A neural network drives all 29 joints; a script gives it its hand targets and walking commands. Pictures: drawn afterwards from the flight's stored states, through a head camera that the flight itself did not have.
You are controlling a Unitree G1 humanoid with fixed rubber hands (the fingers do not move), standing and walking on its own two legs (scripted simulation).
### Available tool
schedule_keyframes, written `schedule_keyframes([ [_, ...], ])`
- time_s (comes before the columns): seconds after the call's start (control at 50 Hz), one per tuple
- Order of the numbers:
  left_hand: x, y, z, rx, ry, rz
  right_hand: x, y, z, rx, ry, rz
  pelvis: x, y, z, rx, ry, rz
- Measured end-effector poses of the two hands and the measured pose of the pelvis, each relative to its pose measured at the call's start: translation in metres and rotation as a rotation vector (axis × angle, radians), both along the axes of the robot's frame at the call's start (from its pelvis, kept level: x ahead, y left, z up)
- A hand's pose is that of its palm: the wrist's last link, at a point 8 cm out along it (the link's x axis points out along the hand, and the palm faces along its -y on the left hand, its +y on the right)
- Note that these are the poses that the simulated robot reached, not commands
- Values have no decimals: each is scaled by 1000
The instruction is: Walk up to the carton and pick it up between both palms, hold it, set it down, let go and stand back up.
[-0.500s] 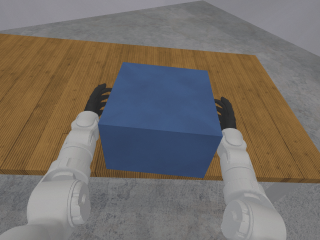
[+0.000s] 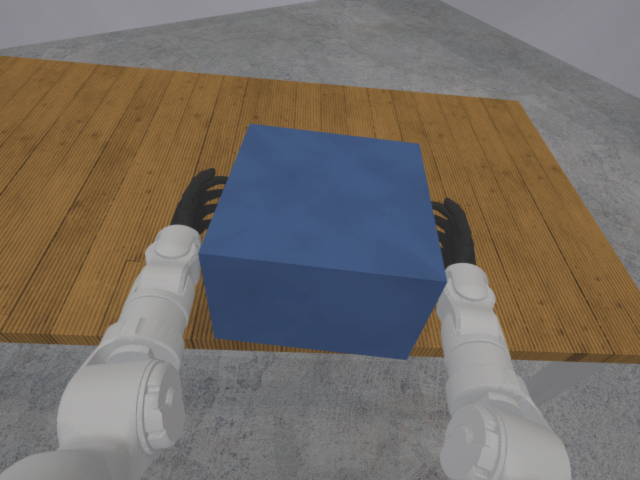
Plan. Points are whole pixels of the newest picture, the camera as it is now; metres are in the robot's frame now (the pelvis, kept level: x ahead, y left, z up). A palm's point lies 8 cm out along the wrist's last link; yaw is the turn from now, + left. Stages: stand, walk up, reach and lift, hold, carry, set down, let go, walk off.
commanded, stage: set down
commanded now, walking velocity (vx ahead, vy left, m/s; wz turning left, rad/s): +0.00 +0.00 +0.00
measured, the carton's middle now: (323, 234) +0.44 -0.04 +0.05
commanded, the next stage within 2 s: none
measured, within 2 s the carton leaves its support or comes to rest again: rests again in 0.18 s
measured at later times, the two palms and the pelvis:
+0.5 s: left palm (189, 228) +0.43 +0.14 +0.08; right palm (455, 263) +0.37 -0.21 +0.08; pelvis +0.00 +0.00 +0.00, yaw +0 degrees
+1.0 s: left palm (189, 240) +0.43 +0.14 +0.06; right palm (453, 272) +0.37 -0.21 +0.06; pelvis +0.00 +0.00 +0.00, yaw +0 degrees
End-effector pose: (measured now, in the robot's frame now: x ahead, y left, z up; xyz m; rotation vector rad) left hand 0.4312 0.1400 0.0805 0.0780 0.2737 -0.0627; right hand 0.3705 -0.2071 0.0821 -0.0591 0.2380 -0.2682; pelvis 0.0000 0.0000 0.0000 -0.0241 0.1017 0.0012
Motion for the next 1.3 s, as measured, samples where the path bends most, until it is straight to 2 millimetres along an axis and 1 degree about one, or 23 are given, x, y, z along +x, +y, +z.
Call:
schedule_keyframes([
  [0.2, 0, -1, -1, -8, -5, 0, -1, -1, -4, 1, -1, 2, 0, 0, 0, 0, 0, 0],
  [0.9, 0, 0, -9, -27, -27, 1, -2, -1, -9, -8, -22, 12, 0, 0, 0, 0, 0, -1],
  [0.94, -1, 1, -12, -26, -15, 8, -2, -2, -12, 8, -17, 8, 0, 1, 0, 0, 0, -1],
  [1.06, -6, 2, -34, -28, 52, 69, -3, -4, -37, 66, 81, 1, 0, 0, 0, 1, 14, -1],
  [1.12, -4, 0, -43, -33, 56, 83, 0, -5, -45, 92, 91, -21, -1, -1, -2, 1, 54, -3],
  [1.22, -1, -2, -56, -44, 57, 90, 13, -8, -46, 88, 70, -18, -1, -2, -4, 1, 130, -5],
  [1.3, 1, -3, -56, -42, 37, 84, 20, -10, -42, 65, 32, -8, 0, -2, -6, 1, 162, -7],
])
